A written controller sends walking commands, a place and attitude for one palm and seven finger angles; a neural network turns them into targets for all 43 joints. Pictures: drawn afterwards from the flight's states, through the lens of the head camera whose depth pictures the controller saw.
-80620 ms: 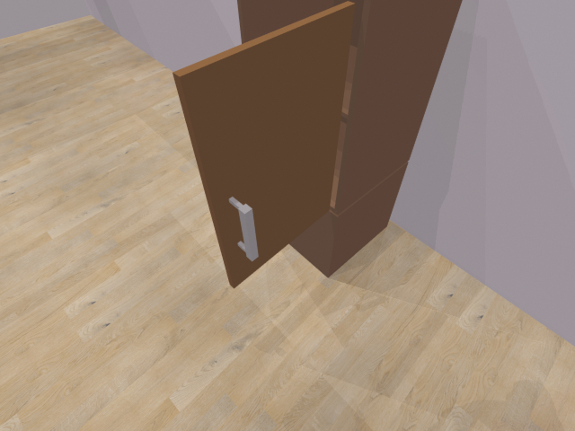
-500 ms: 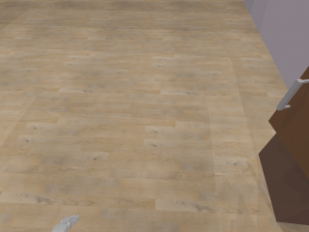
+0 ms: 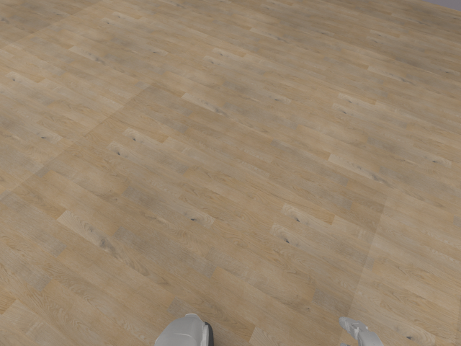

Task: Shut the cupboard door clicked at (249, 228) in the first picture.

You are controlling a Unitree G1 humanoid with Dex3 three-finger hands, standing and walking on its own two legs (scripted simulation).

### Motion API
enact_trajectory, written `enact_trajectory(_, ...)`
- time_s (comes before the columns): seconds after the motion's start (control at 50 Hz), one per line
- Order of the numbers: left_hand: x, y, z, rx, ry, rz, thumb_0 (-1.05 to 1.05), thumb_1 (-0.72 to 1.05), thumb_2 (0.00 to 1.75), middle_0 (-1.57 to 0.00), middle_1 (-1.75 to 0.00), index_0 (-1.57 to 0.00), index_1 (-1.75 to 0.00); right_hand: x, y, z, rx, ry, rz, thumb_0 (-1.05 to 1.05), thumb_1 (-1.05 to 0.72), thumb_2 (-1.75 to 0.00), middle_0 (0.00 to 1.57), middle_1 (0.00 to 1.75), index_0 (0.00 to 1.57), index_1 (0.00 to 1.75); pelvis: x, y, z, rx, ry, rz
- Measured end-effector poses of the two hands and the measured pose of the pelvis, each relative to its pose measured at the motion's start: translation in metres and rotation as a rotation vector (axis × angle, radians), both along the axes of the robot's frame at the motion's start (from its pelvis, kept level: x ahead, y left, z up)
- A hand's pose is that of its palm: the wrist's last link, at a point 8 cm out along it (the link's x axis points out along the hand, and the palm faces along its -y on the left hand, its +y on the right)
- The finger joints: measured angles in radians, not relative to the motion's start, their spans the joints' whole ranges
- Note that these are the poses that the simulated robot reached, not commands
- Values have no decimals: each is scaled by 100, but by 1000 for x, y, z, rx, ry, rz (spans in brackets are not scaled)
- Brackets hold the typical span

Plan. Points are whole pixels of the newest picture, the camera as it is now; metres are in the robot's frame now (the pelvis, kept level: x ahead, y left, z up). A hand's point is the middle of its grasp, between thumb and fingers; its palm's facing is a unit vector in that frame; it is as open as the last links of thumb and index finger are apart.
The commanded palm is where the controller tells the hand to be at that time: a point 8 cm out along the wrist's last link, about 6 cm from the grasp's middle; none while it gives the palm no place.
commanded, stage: walk to a spot facing it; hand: left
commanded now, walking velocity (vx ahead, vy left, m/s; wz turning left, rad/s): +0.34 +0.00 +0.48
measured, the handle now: out of the picture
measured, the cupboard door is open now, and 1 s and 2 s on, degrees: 15 15 15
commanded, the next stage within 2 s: turn to face it in 0.36 s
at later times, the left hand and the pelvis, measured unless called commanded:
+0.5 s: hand (150, 244) +0.31 +0.21 -0.13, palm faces +0.10 -0.98 -0.17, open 7.4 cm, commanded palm none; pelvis +0.18 +0.01 +0.02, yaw +8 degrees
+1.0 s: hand (152, 249) +0.30 +0.21 -0.15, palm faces +0.07 -0.97 -0.21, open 7.3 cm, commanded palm none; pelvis +0.28 +0.01 +0.02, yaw -3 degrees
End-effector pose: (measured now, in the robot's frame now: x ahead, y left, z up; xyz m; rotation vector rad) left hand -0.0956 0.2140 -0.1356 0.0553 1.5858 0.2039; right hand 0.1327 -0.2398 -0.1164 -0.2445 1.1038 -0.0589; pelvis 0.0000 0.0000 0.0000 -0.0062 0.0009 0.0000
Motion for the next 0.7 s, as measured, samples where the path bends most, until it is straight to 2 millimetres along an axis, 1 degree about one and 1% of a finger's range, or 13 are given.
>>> enact_trajectory(0.04,8,13,-10,-8,32,18,1,90,90,-20,-30,-20,-30,34,10,-2,-16,-78,23,1,-91,-90,20,30,20,30,17,11,-11,-14,-3,20)
enact_trajectory(0.06,19,20,-13,-3,30,20,1,90,90,-20,-30,-20,-30,44,14,-1,-22,-97,26,0,-91,-90,20,30,20,30,22,15,-11,-11,-11,28)
enact_trajectory(0.08,34,28,-14,8,10,21,1,90,90,-20,-30,-20,-30,51,18,1,-27,-101,31,0,-91,-90,20,30,20,30,28,17,-10,-7,-18,33)
enact_trajectory(0.12,74,42,-13,34,-73,17,1,90,90,-20,-30,-20,-30,56,23,7,-39,-84,39,0,-91,-90,20,30,20,30,40,21,-4,-7,-22,47)
enact_trajectory(0.18,142,59,-3,63,-230,3,1,90,90,-20,-30,-20,-30,54,31,13,-46,-29,38,0,-90,-90,20,30,20,30,59,25,8,-10,-24,74)
enact_trajectory(0.26,224,68,16,78,-403,-15,1,91,90,-19,-30,-19,-29,43,36,17,-39,53,4,0,-91,-89,20,30,20,30,86,28,20,-15,-23,106)
enact_trajectory(0.34,289,66,31,74,-500,-33,0,91,90,-19,-30,-19,-29,31,34,18,-33,143,-41,0,-92,-89,20,30,20,30,117,27,26,-13,-18,126)
enact_trajectory(0.42,341,57,35,63,-536,-57,0,91,90,-19,-30,-19,-29,20,31,14,-23,241,-86,0,-91,-90,20,30,20,30,150,22,27,-1,-10,135)
enact_trajectory(0.5,385,40,33,53,-533,-82,0,90,90,-19,-30,-19,-30,15,28,7,-10,345,-121,0,-91,-90,20,30,20,30,184,14,22,13,0,145)
enact_trajectory(0.58,422,20,23,56,-520,-101,0,90,90,-20,-30,-20,-30,22,21,-6,8,442,-148,0,-90,-90,20,30,20,30,224,2,11,26,0,135)
enact_trajectory(0.6,427,16,20,59,-514,-100,0,90,90,-20,-30,-20,-30,27,19,-11,14,460,-154,0,-90,-90,20,30,20,30,233,-1,8,20,-1,126)
enact_trajectory(0.64,427,7,17,59,-487,-98,0,90,90,-20,-30,-20,-30,44,15,-15,19,466,-161,1,-90,-90,20,30,20,30,244,-6,7,8,-8,115)
enact_trajectory(0.7,413,-2,16,55,-407,-67,0,91,90,-20,-30,-20,-30,82,9,-14,19,411,-158,1,-90,-90,20,30,20,30,257,-11,13,13,-16,96)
